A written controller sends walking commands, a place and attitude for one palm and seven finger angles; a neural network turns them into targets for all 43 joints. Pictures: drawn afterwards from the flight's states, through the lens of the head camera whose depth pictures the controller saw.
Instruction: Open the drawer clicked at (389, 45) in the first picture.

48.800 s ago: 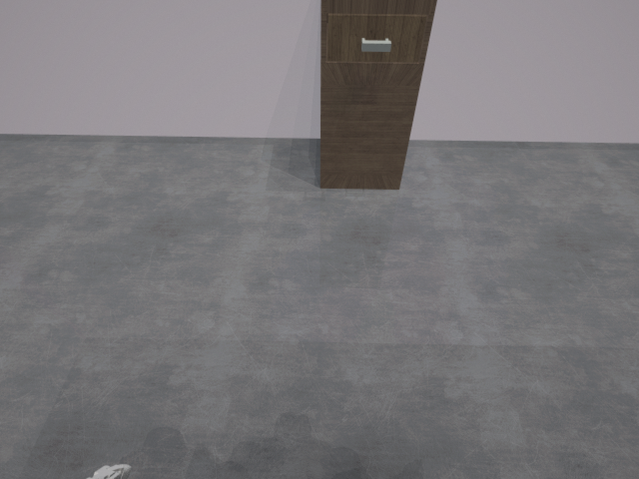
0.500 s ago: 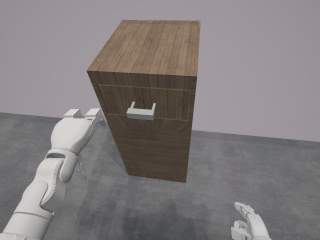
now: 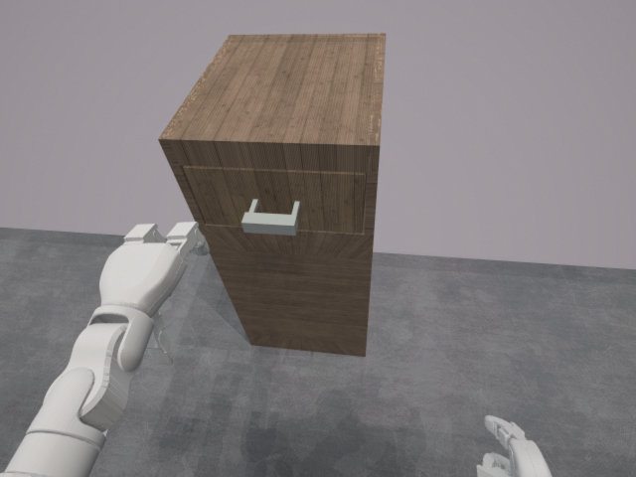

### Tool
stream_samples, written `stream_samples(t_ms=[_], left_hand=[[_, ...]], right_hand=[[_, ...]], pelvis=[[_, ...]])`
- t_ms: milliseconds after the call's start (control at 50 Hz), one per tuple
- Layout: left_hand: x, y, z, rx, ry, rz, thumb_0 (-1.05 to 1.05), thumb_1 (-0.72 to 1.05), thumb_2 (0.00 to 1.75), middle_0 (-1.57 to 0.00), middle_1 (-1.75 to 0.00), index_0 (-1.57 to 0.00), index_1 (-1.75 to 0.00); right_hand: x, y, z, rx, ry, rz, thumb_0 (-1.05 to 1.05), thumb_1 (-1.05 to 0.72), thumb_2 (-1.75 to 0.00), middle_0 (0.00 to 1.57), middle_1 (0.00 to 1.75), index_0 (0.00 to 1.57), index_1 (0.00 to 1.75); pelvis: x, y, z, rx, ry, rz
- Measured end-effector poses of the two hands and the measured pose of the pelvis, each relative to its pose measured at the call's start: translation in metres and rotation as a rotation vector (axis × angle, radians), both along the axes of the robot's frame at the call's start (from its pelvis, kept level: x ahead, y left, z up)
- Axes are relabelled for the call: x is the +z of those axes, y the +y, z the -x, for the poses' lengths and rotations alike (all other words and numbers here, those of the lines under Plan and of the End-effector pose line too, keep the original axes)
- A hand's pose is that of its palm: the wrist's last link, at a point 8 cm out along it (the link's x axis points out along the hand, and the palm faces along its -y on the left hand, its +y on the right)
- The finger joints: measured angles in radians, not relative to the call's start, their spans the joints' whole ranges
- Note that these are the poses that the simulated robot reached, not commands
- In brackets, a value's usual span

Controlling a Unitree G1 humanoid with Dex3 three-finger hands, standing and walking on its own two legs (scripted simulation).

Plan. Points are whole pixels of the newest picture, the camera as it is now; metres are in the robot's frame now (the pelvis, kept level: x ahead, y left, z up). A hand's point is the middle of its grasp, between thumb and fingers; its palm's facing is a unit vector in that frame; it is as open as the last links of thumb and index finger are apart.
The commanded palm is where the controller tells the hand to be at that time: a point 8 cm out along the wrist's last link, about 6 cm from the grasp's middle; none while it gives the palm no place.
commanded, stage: move the hooked fingers above the handle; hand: left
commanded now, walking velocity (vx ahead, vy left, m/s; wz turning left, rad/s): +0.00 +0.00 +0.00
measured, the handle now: (273, 214) +0.57 +0.17 -0.06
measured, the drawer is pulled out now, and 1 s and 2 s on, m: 0.00 0.00 0.00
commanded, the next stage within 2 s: none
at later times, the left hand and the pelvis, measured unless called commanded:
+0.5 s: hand (207, 261) +0.38 +0.21 +0.04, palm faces -0.02 -0.06 -1.00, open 13.9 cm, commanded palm +0.36 +0.22 +0.10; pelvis +0.01 -0.01 -0.01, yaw +0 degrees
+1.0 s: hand (233, 236) +0.45 +0.20 +0.02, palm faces -0.03 -0.03 -1.00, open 13.9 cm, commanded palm +0.44 +0.20 +0.08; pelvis +0.01 +0.00 -0.02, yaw -1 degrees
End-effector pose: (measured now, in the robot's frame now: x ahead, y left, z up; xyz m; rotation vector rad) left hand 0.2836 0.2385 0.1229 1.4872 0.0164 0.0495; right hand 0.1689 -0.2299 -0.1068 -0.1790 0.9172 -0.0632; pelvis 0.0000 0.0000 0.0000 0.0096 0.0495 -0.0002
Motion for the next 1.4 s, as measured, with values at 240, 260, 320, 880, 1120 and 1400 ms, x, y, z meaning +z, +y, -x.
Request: stream_samples(t_ms=[240, 260, 320, 880, 1120, 1400], left_hand=[[-0.011, -0.012, -0.036, -0.04, 0.029, -0.017, 0.0, -0.49, 0.3, -0.32, -1.2, -0.32, -1.2], [-0.011, -0.013, -0.039, -0.043, 0.026, -0.017, 0.0, -0.49, 0.3, -0.32, -1.2, -0.32, -1.2], [-0.013, -0.016, -0.049, -0.047, 0.022, -0.015, 0.0, -0.49, 0.3, -0.32, -1.2, -0.32, -1.2], [-0.044, -0.032, -0.127, -0.075, 0.056, -0.042, 0.0, -0.49, 0.3, -0.32, -1.2, -0.32, -1.2], [-0.053, -0.049, -0.16, -0.076, 0.056, -0.06, 0.0, -0.49, 0.3, -0.32, -1.2, -0.32, -1.2], [-0.066, -0.062, -0.197, -0.063, 0.081, -0.073, 0.0, -0.49, 0.3, -0.32, -1.2, -0.32, -1.2]], right_hand=[[-0.003, -0.004, 0.0, -0.003, 0.001, 0.013, 0.01, -0.9, -0.9, 0.2, 0.3, 0.2, 0.3], [-0.004, -0.005, 0.003, -0.009, 0.008, 0.015, 0.01, -0.9, -0.9, 0.2, 0.3, 0.2, 0.3], [-0.008, -0.012, 0.012, -0.032, 0.037, 0.021, 0.01, -0.9, -0.9, 0.2, 0.3, 0.2, 0.3], [-0.029, -0.034, 0.09, -0.19, 0.246, 0.062, 0.01, -0.9, -0.9, 0.2, 0.3, 0.2, 0.3], [-0.035, -0.031, 0.125, -0.23, 0.323, 0.064, 0.01, -0.9, -0.9, 0.2, 0.3, 0.2, 0.3], [-0.035, -0.034, 0.182, -0.31, 0.442, 0.098, 0.01, -0.9, -0.9, 0.2, 0.3, 0.2, 0.3]], pelvis=[[-0.003, -0.007, 0.0, 0.009, 0.028, 0.001], [-0.004, -0.007, 0.0, 0.008, 0.033, 0.001], [-0.005, -0.007, -0.002, 0.004, 0.044, 0.001], [-0.015, 0.0, -0.009, -0.009, 0.148, 0.007], [-0.021, 0.004, -0.006, -0.012, 0.198, 0.012], [-0.028, 0.006, -0.005, -0.023, 0.261, 0.019]])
